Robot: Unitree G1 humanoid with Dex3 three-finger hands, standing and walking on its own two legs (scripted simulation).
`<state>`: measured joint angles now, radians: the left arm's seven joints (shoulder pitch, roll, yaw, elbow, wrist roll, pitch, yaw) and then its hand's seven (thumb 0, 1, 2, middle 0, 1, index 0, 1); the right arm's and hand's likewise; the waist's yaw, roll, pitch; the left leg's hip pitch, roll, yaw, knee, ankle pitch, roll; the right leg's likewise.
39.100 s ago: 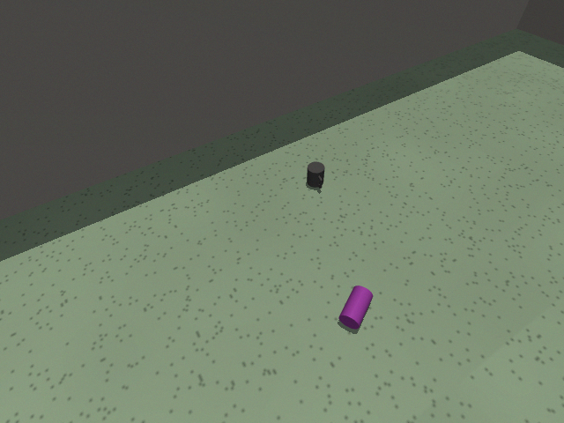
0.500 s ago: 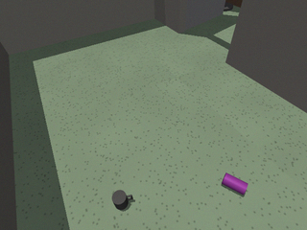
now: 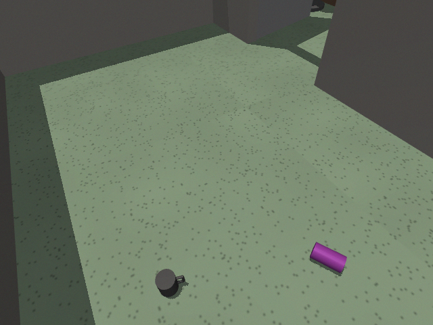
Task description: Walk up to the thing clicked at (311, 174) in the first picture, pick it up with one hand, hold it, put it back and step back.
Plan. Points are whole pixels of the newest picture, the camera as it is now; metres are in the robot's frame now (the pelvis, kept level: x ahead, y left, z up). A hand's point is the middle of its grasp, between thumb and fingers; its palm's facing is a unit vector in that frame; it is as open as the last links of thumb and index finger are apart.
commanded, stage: stand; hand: left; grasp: from above
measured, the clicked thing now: (171, 282) +0.45 +0.26 -0.73
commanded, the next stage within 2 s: step back in 0.92 s
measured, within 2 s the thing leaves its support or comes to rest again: neither
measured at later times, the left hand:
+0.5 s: hand out of the picture +0.07 +0.25 -0.15, palm faces +0.01 -0.94 -0.35, open 7.4 cm
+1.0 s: hand out of the picture +0.08 +0.25 -0.16, palm faces +0.02 -0.94 -0.35, open 7.4 cm
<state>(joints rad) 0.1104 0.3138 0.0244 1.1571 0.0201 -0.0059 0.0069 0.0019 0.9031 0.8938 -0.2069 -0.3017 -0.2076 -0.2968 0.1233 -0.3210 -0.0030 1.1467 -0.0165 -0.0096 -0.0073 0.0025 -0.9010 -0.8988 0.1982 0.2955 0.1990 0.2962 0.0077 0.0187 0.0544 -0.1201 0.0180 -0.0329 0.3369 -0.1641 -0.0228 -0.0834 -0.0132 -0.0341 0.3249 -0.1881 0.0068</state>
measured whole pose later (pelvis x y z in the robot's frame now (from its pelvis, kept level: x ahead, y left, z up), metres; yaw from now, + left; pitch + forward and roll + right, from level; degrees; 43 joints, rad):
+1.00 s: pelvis +0.00 -0.01 +0.00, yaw +0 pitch -2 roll -1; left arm 0.11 0.33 0.05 1.09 0.00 0.00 0.00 0.00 0.90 0.89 -0.21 -0.30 -0.21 -0.30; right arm 0.10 -0.35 -0.01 1.10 -0.01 0.01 0.01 0.00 -0.90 -0.90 0.20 0.30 0.20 0.30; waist 0.00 0.03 0.09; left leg -0.18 0.03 -0.04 0.42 -0.20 -0.02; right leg -0.14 0.00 -0.04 0.38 -0.21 -0.01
